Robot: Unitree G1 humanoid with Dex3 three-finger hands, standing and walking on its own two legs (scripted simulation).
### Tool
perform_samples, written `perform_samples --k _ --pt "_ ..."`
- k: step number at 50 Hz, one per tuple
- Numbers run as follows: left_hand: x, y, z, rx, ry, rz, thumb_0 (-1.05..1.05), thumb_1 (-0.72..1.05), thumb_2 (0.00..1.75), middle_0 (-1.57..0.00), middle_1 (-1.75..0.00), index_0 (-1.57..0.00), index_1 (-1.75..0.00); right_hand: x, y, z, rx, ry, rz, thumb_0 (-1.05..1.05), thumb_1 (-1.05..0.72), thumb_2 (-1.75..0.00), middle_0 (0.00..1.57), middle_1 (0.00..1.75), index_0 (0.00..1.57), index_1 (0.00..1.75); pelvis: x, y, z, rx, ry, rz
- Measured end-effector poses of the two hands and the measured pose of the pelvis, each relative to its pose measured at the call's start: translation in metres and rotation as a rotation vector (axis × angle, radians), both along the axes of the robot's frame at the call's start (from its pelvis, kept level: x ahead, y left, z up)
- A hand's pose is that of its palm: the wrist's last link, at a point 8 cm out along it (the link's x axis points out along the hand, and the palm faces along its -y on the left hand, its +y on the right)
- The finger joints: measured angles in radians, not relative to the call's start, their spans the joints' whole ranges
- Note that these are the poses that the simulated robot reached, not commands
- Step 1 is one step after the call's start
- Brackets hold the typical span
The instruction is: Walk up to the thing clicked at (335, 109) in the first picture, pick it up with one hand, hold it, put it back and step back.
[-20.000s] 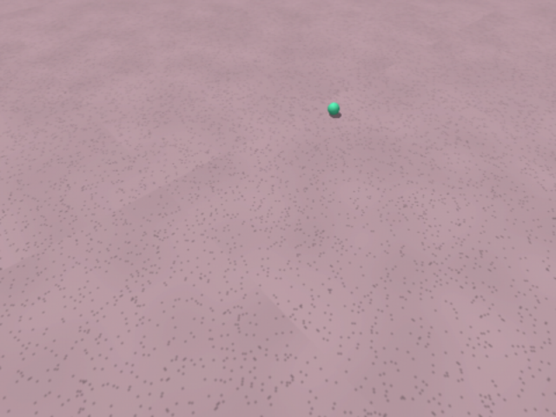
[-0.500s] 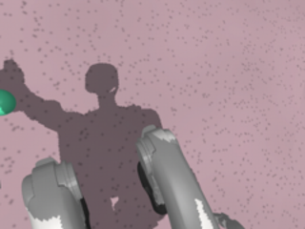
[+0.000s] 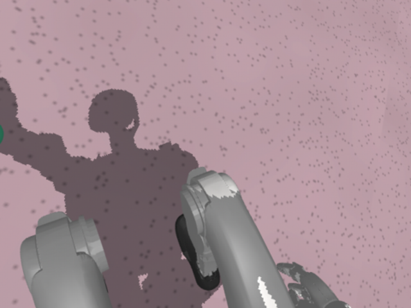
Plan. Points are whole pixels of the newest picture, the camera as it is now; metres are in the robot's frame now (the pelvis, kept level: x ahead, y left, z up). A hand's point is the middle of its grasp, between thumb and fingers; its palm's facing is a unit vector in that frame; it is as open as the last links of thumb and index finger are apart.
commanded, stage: rest palm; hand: left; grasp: from above
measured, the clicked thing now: out of the picture +0.50 +0.29 -0.29
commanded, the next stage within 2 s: close in 1.10 s
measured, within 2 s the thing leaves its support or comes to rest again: neither
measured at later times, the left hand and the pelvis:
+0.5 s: hand out of the picture +0.49 +0.29 -0.23, palm faces -0.44 -0.11 -0.89, open 13.6 cm; pelvis +0.00 +0.00 -0.01, yaw -3 degrees
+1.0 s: hand out of the picture +0.49 +0.30 -0.25, palm faces -0.43 -0.11 -0.89, open 13.3 cm; pelvis +0.00 +0.01 -0.01, yaw -4 degrees
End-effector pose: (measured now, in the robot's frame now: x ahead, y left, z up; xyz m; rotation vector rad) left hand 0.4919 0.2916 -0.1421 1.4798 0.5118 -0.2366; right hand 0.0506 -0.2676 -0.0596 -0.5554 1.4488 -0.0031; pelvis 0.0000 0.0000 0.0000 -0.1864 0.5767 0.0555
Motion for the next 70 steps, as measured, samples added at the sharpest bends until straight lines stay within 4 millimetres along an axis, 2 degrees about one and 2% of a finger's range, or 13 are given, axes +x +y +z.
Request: perform_samples --k 8,14,21,37,62,70 --pt "0.002 -0.001 -0.020 0.010 -0.011 0.021 0.00 -0.47 0.97 -0.09 -1.05 -0.11 -1.03 -0.039 0.011 -0.001 0.023 0.087 -0.036 0.00 -0.90 -0.90 0.21 0.30 0.20 0.30 0.000 0.000 -0.006 -0.006 -0.012 -0.013" --pt "0.007 0.001 -0.026 0.010 -0.019 0.034 0.00 -0.48 0.98 -0.09 -1.03 -0.10 -1.03 -0.052 0.018 -0.001 0.037 0.115 -0.049 0.00 -0.90 -0.90 0.21 0.30 0.20 0.30 0.001 0.001 -0.009 -0.017 -0.017 -0.020" --pt "0.010 0.002 -0.030 -0.001 -0.016 0.033 0.00 -0.48 1.01 -0.10 -1.03 -0.11 -1.03 -0.046 0.022 0.002 0.045 0.098 -0.020 0.00 -0.90 -0.90 0.21 0.30 0.20 0.30 0.001 0.004 -0.010 -0.031 -0.026 -0.024" --pt "0.003 0.008 -0.041 -0.012 -0.020 0.031 0.00 -0.44 1.05 -0.13 -1.06 -0.13 -1.06 -0.023 0.018 0.010 0.023 0.054 0.068 -0.01 -0.90 -0.90 0.21 0.30 0.20 0.30 0.000 0.007 -0.010 -0.051 -0.045 -0.029" --pt "0.008 0.005 -0.056 -0.006 -0.015 0.040 0.00 -0.44 1.07 -0.12 -1.12 -0.13 -1.12 -0.043 0.029 0.015 0.049 0.097 0.060 0.00 -0.91 -0.90 0.21 0.30 0.20 0.30 -0.001 0.010 -0.012 -0.067 -0.058 -0.041" --pt "0.006 0.004 -0.058 -0.006 -0.011 0.039 0.00 -0.35 0.97 -0.14 -1.12 -0.18 -1.10 -0.042 0.028 0.017 0.050 0.097 0.073 0.00 -0.90 -0.90 0.21 0.30 0.20 0.30 -0.002 0.009 -0.011 -0.069 -0.064 -0.044"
